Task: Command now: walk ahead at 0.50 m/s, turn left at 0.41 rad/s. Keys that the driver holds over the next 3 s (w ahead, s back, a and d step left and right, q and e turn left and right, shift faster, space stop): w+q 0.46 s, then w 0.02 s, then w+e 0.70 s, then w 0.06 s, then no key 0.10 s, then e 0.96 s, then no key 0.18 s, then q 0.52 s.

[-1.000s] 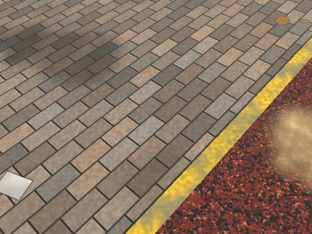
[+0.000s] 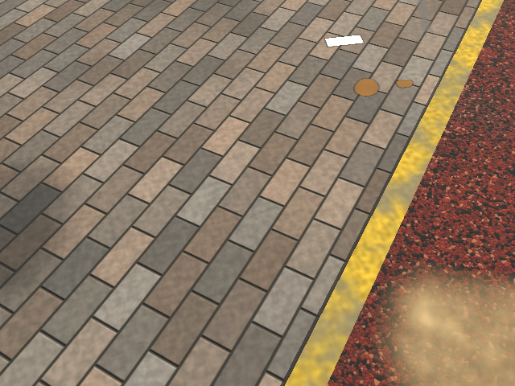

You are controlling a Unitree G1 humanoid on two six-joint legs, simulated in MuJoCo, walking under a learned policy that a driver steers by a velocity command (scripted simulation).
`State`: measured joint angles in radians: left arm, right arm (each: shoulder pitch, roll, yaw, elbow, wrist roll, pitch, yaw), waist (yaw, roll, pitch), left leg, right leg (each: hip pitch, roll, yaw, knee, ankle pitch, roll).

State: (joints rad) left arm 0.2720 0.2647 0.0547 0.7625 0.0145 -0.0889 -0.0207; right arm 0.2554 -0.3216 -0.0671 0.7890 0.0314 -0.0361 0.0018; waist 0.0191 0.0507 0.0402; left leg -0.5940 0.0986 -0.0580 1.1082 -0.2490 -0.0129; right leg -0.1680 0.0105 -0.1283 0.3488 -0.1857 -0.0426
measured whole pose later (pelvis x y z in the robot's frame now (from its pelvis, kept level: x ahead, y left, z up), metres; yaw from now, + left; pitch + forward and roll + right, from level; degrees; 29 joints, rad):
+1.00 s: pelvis +0.57 +0.10 -0.01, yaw +9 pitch +1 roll +0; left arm 0.24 0.30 0.06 0.72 -0.01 -0.07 -0.04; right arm 0.25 -0.30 -0.03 0.73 0.00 -0.10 0.01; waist 0.01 0.02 0.04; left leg -0.41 0.01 -0.06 1.17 -0.36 0.01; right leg -0.34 0.11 0.02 0.46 -0.15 -0.09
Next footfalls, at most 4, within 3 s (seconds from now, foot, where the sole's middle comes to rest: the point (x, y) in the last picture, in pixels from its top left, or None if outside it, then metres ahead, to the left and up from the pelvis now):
0.30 left None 0.31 0.16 -0.78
0.86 right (266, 317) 0.67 0.05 -0.78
1.32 left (194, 241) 0.93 0.28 -0.78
1.80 right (276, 249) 0.90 0.02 -0.78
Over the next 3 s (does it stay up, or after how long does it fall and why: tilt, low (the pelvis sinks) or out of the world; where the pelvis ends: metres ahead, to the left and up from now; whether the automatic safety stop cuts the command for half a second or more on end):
stays up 0.87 0.17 -0.02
